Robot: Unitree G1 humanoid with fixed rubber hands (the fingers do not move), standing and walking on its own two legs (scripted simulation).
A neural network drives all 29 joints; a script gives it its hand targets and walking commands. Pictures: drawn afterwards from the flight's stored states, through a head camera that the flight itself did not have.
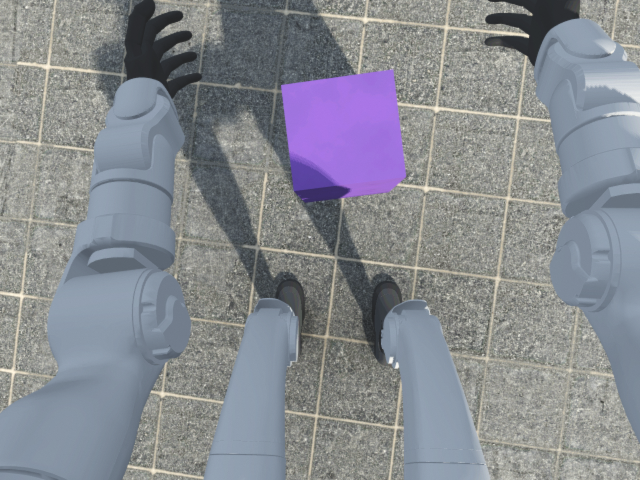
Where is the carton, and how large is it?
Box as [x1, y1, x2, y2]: [281, 69, 405, 202]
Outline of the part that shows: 392,69 281,85 294,191 305,202 389,191 405,177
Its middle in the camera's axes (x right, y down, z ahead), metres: +0.05 -0.20 +0.85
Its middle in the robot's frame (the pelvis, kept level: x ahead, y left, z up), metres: +0.55 +0.00 -0.53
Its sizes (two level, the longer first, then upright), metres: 0.210 0.200 0.250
